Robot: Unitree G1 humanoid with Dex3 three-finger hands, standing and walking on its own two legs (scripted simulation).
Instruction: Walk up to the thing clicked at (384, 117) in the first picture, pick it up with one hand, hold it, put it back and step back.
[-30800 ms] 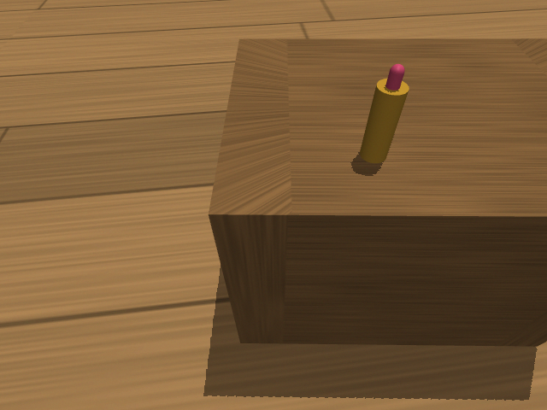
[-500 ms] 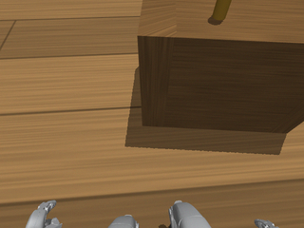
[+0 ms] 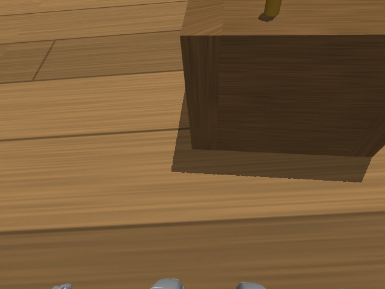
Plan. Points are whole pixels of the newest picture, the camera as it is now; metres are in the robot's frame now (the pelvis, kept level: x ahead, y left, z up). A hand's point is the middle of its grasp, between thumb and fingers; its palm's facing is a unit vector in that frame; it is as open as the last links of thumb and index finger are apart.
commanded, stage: step back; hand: right
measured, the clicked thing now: out of the picture +1.10 -0.28 +0.10
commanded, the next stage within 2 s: stand in 0.92 s
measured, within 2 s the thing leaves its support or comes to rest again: neither
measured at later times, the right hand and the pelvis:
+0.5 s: hand out of the picture +0.07 -0.24 -0.14, palm faces -0.09 +0.92 -0.37, open 7.4 cm; pelvis -0.02 +0.02 +0.00, yaw +2 degrees
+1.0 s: hand out of the picture +0.13 -0.22 -0.14, palm faces -0.02 +0.95 -0.32, open 7.4 cm; pelvis +0.01 +0.03 +0.01, yaw +0 degrees
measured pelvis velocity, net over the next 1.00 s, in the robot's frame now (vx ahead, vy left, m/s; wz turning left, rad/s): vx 0.01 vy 0.03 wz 0.01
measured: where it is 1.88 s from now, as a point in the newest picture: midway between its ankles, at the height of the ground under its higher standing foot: outside the picture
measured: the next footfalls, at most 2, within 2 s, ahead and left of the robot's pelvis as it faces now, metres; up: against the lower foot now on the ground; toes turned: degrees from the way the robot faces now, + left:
left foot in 0.06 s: +0.04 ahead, +0.14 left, +0.00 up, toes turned +1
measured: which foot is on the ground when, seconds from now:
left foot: up 0.00-0.04, down 0.06-1.00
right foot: down 0.00-1.00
